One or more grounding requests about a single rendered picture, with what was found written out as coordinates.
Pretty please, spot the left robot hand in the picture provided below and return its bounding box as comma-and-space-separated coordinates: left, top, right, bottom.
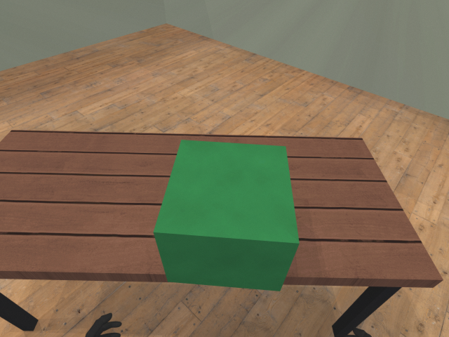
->
85, 313, 122, 337

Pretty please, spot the carton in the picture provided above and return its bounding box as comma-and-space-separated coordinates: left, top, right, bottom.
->
154, 140, 300, 291

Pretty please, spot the table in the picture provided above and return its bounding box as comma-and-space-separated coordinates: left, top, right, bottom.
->
0, 130, 443, 337

